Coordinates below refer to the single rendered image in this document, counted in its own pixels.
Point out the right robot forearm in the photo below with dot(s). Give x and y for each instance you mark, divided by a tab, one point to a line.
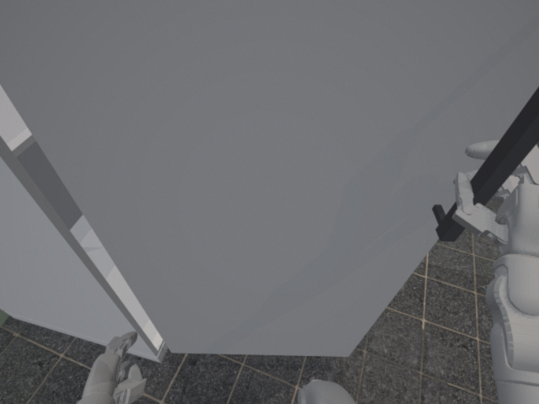
513	299

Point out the right robot thigh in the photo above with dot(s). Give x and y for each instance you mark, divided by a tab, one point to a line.
324	392

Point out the handle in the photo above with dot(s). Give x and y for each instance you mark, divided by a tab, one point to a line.
511	150

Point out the fridge door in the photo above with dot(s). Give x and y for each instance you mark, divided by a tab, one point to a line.
262	172

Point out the right robot hand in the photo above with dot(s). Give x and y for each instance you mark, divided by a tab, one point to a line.
520	209

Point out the left robot hand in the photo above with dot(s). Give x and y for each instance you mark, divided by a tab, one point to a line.
107	373

